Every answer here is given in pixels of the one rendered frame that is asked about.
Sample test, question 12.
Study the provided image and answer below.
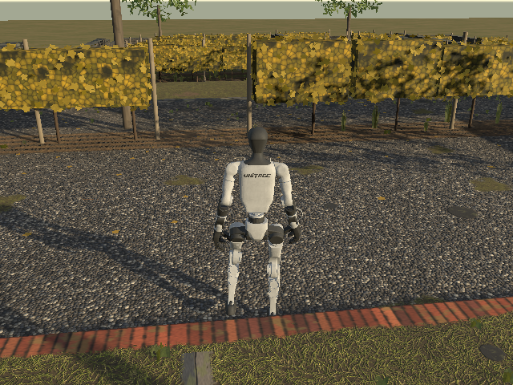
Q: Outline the left robot hand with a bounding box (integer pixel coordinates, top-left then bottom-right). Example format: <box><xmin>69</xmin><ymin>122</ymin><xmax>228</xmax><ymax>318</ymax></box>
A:
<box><xmin>212</xmin><ymin>230</ymin><xmax>231</xmax><ymax>251</ymax></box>

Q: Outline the left robot thigh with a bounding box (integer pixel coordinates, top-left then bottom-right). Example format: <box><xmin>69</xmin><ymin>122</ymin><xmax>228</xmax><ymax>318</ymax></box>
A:
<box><xmin>229</xmin><ymin>222</ymin><xmax>246</xmax><ymax>265</ymax></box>

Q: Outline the robot left foot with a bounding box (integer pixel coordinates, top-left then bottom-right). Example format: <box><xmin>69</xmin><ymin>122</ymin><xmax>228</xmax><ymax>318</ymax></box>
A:
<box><xmin>225</xmin><ymin>301</ymin><xmax>236</xmax><ymax>315</ymax></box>

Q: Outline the robot left forearm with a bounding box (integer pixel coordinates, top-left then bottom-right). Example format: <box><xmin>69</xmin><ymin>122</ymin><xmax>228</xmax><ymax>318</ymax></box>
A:
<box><xmin>214</xmin><ymin>194</ymin><xmax>229</xmax><ymax>232</ymax></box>

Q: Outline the robot right forearm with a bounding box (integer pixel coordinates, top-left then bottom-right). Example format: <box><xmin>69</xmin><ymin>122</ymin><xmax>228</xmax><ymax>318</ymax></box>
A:
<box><xmin>285</xmin><ymin>195</ymin><xmax>299</xmax><ymax>229</ymax></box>

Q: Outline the robot left upper arm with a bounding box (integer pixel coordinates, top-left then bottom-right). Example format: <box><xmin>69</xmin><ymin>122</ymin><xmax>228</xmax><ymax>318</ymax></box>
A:
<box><xmin>220</xmin><ymin>161</ymin><xmax>240</xmax><ymax>206</ymax></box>

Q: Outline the robot right upper arm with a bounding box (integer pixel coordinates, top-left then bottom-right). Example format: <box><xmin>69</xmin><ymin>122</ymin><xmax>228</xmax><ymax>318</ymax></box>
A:
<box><xmin>274</xmin><ymin>162</ymin><xmax>293</xmax><ymax>207</ymax></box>

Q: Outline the right robot hand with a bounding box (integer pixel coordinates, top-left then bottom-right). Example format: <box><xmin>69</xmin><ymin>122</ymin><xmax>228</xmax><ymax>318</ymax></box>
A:
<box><xmin>284</xmin><ymin>225</ymin><xmax>301</xmax><ymax>244</ymax></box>

